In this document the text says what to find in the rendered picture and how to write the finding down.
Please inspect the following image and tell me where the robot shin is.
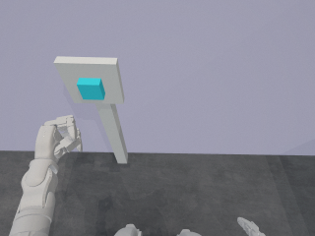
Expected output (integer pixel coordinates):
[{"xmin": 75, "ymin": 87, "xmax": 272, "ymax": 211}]
[
  {"xmin": 126, "ymin": 224, "xmax": 136, "ymax": 228},
  {"xmin": 180, "ymin": 229, "xmax": 190, "ymax": 233}
]

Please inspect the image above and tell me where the robot left shin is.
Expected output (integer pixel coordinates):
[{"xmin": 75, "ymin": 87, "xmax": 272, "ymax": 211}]
[{"xmin": 126, "ymin": 224, "xmax": 136, "ymax": 228}]

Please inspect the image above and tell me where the right robot hand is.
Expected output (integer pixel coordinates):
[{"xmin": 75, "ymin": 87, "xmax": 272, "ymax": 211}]
[{"xmin": 237, "ymin": 217, "xmax": 266, "ymax": 236}]

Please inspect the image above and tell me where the robot right shin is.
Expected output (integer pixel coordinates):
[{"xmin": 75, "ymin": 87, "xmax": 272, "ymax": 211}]
[{"xmin": 180, "ymin": 229, "xmax": 190, "ymax": 233}]

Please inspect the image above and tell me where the panel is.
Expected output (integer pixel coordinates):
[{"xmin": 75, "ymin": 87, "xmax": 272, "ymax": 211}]
[{"xmin": 53, "ymin": 56, "xmax": 128, "ymax": 164}]

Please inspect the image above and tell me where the left robot hand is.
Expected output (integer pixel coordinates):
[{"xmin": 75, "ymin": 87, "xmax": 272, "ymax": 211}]
[{"xmin": 34, "ymin": 115, "xmax": 83, "ymax": 164}]

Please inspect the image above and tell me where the button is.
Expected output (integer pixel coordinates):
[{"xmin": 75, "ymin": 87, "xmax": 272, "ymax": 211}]
[{"xmin": 77, "ymin": 78, "xmax": 105, "ymax": 100}]

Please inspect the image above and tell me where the left robot forearm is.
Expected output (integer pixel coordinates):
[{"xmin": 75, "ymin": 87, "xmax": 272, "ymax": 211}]
[{"xmin": 9, "ymin": 158, "xmax": 59, "ymax": 236}]

